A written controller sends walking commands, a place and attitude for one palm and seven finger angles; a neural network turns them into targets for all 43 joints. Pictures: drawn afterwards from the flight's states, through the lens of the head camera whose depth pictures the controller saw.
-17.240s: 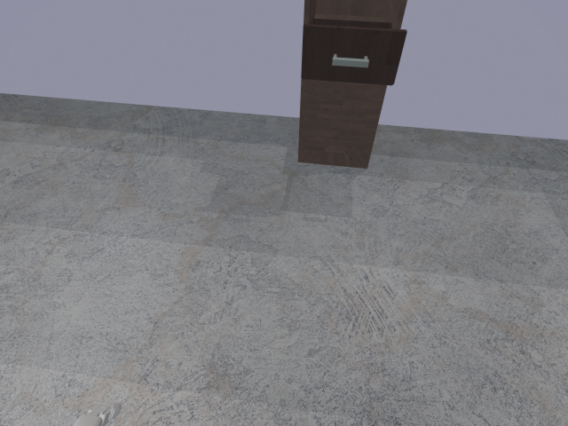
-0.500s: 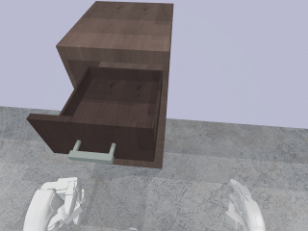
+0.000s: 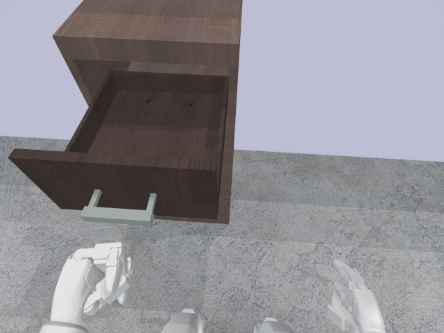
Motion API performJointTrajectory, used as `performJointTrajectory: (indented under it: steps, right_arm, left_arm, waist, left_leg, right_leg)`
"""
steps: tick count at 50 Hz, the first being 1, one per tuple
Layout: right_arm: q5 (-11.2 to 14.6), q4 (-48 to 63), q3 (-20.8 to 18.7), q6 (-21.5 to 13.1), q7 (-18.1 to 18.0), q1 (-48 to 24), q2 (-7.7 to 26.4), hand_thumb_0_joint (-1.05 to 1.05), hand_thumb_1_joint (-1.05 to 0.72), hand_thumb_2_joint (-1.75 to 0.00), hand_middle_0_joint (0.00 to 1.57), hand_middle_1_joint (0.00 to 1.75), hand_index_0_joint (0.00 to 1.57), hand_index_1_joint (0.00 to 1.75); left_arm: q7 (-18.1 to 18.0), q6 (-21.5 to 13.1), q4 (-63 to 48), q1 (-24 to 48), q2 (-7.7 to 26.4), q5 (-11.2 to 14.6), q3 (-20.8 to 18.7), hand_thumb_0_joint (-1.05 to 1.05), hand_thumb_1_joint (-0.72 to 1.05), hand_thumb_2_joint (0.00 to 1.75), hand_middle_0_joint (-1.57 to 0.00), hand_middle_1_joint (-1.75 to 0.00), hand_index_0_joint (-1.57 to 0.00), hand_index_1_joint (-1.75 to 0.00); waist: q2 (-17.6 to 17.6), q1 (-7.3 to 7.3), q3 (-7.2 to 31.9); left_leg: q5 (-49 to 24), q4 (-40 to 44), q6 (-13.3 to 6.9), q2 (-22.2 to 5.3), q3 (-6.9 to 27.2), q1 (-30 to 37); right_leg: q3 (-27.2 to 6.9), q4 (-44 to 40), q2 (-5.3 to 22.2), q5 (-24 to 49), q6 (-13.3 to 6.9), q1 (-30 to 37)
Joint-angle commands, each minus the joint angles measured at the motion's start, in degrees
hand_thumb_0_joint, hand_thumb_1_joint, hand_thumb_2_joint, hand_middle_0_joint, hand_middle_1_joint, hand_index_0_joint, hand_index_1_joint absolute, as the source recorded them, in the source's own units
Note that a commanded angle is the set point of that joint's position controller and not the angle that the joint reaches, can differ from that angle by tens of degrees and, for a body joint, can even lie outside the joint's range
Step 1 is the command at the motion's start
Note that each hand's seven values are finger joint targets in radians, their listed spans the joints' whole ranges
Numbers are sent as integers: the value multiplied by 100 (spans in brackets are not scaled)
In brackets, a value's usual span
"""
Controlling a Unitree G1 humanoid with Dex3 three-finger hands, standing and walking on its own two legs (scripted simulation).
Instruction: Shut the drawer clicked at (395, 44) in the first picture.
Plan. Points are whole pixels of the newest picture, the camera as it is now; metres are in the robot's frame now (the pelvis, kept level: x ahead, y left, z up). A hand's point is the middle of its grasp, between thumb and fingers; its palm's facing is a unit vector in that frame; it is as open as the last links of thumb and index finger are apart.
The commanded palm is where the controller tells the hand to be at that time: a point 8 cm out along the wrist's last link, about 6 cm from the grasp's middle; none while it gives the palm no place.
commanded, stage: bring the fist close to the handle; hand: left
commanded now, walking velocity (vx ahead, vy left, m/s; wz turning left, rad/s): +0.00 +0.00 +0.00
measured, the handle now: (121, 206) +0.33 +0.20 +0.03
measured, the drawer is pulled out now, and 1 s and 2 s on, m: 0.28 0.28 0.18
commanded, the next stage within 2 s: push the drawer shut in 0.70 s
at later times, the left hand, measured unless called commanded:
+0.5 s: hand (138, 260) +0.23 +0.15 +0.04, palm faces -0.04 -1.00 -0.04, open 3.3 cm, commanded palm +0.21 +0.21 +0.03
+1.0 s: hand (144, 252) +0.25 +0.15 +0.03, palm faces -0.06 -1.00 -0.05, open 3.2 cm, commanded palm +0.24 +0.21 +0.03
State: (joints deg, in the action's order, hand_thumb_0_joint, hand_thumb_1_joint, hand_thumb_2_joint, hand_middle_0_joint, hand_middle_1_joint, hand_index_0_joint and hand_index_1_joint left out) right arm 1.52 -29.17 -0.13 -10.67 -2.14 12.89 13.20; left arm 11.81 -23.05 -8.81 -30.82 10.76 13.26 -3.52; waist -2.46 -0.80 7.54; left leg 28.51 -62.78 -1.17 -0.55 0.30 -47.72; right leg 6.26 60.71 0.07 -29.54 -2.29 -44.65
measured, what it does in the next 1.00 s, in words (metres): stands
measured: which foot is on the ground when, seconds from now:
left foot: down 0.00-1.00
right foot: down 0.00-1.00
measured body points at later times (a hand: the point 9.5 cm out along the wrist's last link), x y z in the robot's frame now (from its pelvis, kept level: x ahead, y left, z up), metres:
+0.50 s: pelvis +0.00 +0.00 -0.02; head +0.08 +0.00 +0.43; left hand +0.23 +0.20 +0.04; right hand +0.17 -0.24 -0.10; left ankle +0.02 +0.10 -0.66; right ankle +0.01 -0.10 -0.66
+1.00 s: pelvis +0.00 -0.01 -0.02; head +0.08 -0.01 +0.42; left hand +0.25 +0.20 +0.03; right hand +0.17 -0.25 -0.11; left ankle +0.02 +0.10 -0.66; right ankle +0.01 -0.10 -0.66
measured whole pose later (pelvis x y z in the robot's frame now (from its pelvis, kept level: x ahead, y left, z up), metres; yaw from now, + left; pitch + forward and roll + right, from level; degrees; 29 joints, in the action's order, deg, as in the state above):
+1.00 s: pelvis +0.00 -0.01 -0.02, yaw +0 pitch +18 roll -2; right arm 1.3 -27.6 1.1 -5.7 -2.0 12.6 14.1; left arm 9.3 -22.3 -0.2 -17.4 12.3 12.2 -3.6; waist -2.5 -1.7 9.1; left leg 30.6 -69.0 -0.7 -1.0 0.7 -56.2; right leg 6.7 67.0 -0.2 -31.7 -2.9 -53.1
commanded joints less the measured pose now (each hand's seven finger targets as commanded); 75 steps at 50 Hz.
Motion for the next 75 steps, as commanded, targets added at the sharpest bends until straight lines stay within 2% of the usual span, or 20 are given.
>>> performJointTrajectory:
  steps: [1, 4, 5, 15, 17, 20, 23, 26, 28, 32, 35, 40, 44, 51, 53, 58, 64, 65, 67, 75]
  right_arm:
    - [-23, 921, -262, -276, -21, -314, 690, 0, -90, -90, 20, 30, 20, 30]
    - [-40, 943, -259, -202, -8, -288, 698, 0, -90, -90, 20, 30, 20, 30]
    - [-37, 962, -274, -169, -1, -274, 689, 0, -90, -90, 20, 30, 20, 30]
    - [-59, 919, -241, 31, 11, -233, 753, 0, -90, -90, 20, 30, 20, 30]
    - [-48, 988, -253, 24, 24, -241, 746, 0, -90, -90, 20, 30, 20, 30]
    - [-30, 1029, -271, 61, 36, -191, 714, 0, -90, -90, 20, 30, 20, 30]
    - [-20, 1043, -264, 125, 37, -188, 710, 0, -90, -90, 20, 30, 20, 30]
    - [-8, 1039, -249, 207, 41, -197, 748, 0, -90, -90, 20, 30, 20, 30]
    - [-20, 1077, -247, 209, 29, -229, 767, 0, -90, -90, 20, 30, 20, 30]
    - [-19, 1146, -264, 209, 16, -192, 752, 0, -90, -90, 20, 30, 20, 30]
    - [-29, 1109, -243, 225, 3, -184, 740, 0, -90, -90, 20, 30, 20, 30]
    - [-29, 1072, -225, 199, 29, -195, 727, 0, -90, -90, 20, 30, 20, 30]
    - [-25, 973, -205, 211, -6, -162, 823, 0, -90, -90, 20, 30, 20, 30]
    - [-19, 980, -202, 184, -21, -113, 813, 0, -90, -90, 20, 30, 20, 30]
    - [-28, 927, -194, 198, -30, -105, 836, 0, -90, -90, 20, 30, 20, 30]
    - [-36, 726, -168, 179, -47, -125, 869, 0, -90, -90, 20, 30, 20, 30]
    - [-16, 550, -173, 141, -78, -149, 903, 0, -90, -90, 20, 30, 20, 30]
    - [-12, 519, -178, 144, -85, -136, 920, 0, -90, -90, 20, 30, 20, 30]
    - [3, 502, -158, 142, -85, -160, 908, 0, -90, -90, 20, 30, 20, 30]
    - [11, 384, -113, 192, -96, -147, 917, 0, -90, -90, 20, 30, 20, 30]
  left_arm:
    - [-152, -470, -1039, 450, 472, 0, -279, 0, 90, 90, -140, -160, -140, -160]
    - [-248, -431, -989, 499, 507, -65, -324, 0, 90, 90, -140, -160, -140, -160]
    - [-267, -392, -952, 459, 517, -57, -363, 0, 90, 90, -140, -160, -140, -160]
    - [-302, -412, -394, 1171, 544, -105, -340, 0, 90, 90, -140, -160, -140, -160]
    - [-299, -498, -721, 1089, 616, -64, -394, 0, 90, 90, -140, -160, -140, -160]
    - [-312, -477, -999, 795, 681, -17, -438, 0, 90, 90, -140, -160, -140, -160]
    - [-363, -351, -928, 780, 509, -40, -227, 0, 90, 90, -140, -160, -140, -160]
    - [-395, -256, -577, 820, 424, -121, -141, 0, 90, 90, -140, -160, -140, -160]
    - [-398, -258, -525, 928, 381, -158, -56, 0, 90, 90, -140, -160, -140, -160]
    - [-395, -377, -742, 815, 575, -101, -288, 0, 90, 90, -140, -160, -140, -160]
    - [-445, -502, -837, 1083, 745, -109, -443, 0, 90, 90, -140, -160, -140, -160]
    - [-414, -558, -727, 933, 604, -84, -308, 0, 90, 90, -140, -160, -140, -160]
    - [-289, -379, -374, 1611, 668, -71, -274, 0, 90, 90, -140, -160, -140, -160]
    - [-331, -275, -436, 1932, 720, -8, -396, 0, 90, 90, -140, -160, -140, -160]
    - [-409, -261, -277, 2206, 823, -35, -498, 0, 90, 90, -140, -160, -140, -160]
    - [-495, -377, 40, 3273, 727, -138, -296, 0, 90, 90, -140, -160, -140, -160]
    - [-425, -389, 252, 4044, 755, -138, -218, 0, 90, 90, -140, -160, -140, -160]
    - [-420, -366, 306, 4122, 886, -133, -332, 0, 90, 90, -140, -160, -140, -160]
    - [-407, -295, 326, 4385, 785, -130, -194, 0, 90, 90, -140, -160, -140, -160]
    - [-538, -155, 1127, 5096, 928, -91, -445, 0, 90, 90, -140, -160, -140, -160]
  waist:
    - [183, -105, 1009]
    - [41, -22, 1330]
    - [149, -10, 1432]
    - [270, -149, 1308]
    - [-30, -25, 1628]
    - [-110, 39, 1992]
    - [14, -96, 1788]
    - [210, -195, 1236]
    - [292, -216, 1121]
    - [266, -90, 1462]
    - [147, -102, 1455]
    - [-89, -108, 1480]
    - [175, -295, 1344]
    - [-34, -146, 1744]
    - [164, -203, 1687]
    - [161, -431, 1334]
    - [-1, -440, 1791]
    - [-40, -405, 1823]
    - [-155, -413, 1923]
    - [126, -402, 1675]
  left_leg:
    - [-1010, 693, -49, 39, 223, 537]
    - [-1224, 619, -49, 45, 208, 552]
    - [-1321, 588, -44, 40, 197, 544]
    - [-1099, 246, -57, 28, 184, 13]
    - [-1248, 316, -45, 31, 176, 227]
    - [-1723, 402, -39, 16, 177, 530]
    - [-1694, 403, -59, 8, 195, 483]
    - [-1169, 440, -41, 15, 226, 205]
    - [-1034, 412, -61, 18, 240, 113]
    - [-1100, 381, -57, 38, 171, 185]
    - [-1061, 345, -61, 34, 163, 134]
    - [-1139, 337, -56, 36, 171, 233]
    - [-908, 202, -86, 34, 184, -20]
    - [-1335, 357, -68, 43, 171, 343]
    - [-1322, 330, -81, 28, 181, 210]
    - [-830, 297, -88, 7, 254, 118]
    - [-748, 329, -105, 25, 266, 338]
    - [-762, 367, -90, 20, 283, 372]
    - [-755, 393, -91, 35, 280, 444]
    - [-418, 525, -80, 47, 259, 230]
  right_leg:
    - [-373, -794, -63, 823, 104, 224]
    - [-376, -631, -58, 1072, 80, 303]
    - [-372, -600, -59, 1207, 88, 367]
    - [-461, -430, -72, 1062, 102, 9]
    - [-454, -393, -61, 1167, 73, 157]
    - [-412, -356, -67, 1668, 68, 445]
    - [-351, -394, -84, 1656, 101, 313]
    - [-332, -480, -96, 1145, 113, 24]
    - [-337, -476, -92, 989, 105, -71]
    - [-427, -489, -73, 1090, 101, 182]
    - [-467, -487, -76, 1009, 97, 156]
    - [-445, -466, -82, 1077, 79, 84]
    - [-554, -556, -73, 870, 129, -27]
    - [-466, -507, -62, 1345, 106, 281]
    - [-479, -497, -79, 1341, 123, 276]
    - [-454, -544, -80, 706, 120, -248]
    - [-511, -561, -51, 643, 116, -198]
    - [-503, -566, -49, 656, 104, -166]
    - [-506, -585, -34, 663, 108, -131]
    - [-555, -762, -34, 323, 120, -47]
